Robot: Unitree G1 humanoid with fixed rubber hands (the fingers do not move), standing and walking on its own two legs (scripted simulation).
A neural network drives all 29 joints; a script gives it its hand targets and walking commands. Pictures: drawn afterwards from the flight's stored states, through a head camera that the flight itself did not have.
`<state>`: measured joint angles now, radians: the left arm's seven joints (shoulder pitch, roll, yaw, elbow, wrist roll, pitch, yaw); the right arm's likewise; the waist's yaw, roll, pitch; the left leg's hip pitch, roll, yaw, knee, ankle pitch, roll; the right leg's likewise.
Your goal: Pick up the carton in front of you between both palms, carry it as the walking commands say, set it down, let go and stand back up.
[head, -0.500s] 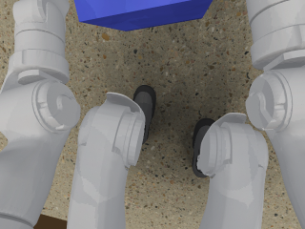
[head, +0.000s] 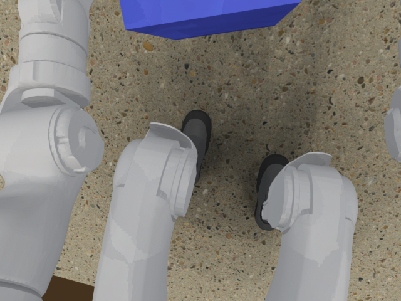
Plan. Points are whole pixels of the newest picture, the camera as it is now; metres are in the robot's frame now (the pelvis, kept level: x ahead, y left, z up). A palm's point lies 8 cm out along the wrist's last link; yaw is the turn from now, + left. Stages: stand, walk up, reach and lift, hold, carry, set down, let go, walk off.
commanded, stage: set down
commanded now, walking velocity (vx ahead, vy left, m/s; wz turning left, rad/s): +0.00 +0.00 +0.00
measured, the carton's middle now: out of the picture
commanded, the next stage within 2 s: let go in 0.88 s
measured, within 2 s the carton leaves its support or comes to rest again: neither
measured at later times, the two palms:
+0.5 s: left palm out of the picture +0.53 +0.29 +0.01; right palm out of the picture +0.65 -0.08 +0.01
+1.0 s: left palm out of the picture +0.51 +0.29 +0.15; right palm out of the picture +0.64 -0.09 +0.16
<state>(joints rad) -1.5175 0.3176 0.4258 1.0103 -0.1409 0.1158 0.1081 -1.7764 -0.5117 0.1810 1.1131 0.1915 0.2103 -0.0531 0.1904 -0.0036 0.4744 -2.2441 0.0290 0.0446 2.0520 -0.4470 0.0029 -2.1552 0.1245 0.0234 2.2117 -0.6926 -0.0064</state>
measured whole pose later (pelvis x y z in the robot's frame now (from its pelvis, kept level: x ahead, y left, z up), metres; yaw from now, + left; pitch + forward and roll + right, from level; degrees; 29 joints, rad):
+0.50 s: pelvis +0.01 +0.00 +0.11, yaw +0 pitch +47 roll +0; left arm -1.33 0.23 0.42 0.77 -0.08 0.28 0.12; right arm -1.62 -0.49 -0.04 1.07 0.04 0.31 0.02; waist 0.20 -0.04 0.12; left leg -2.09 -0.01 0.00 1.64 -0.38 0.00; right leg -1.99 0.09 0.01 1.77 -0.60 -0.01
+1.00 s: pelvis +0.04 +0.01 +0.25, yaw -1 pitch +47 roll -1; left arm -1.12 0.18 0.46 0.71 0.02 0.25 0.04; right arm -1.42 -0.40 -0.18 1.04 -0.08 0.28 0.05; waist 0.19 -0.05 0.00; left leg -1.67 -0.01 -0.01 1.09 -0.24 0.00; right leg -1.59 0.09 0.04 1.19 -0.42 0.00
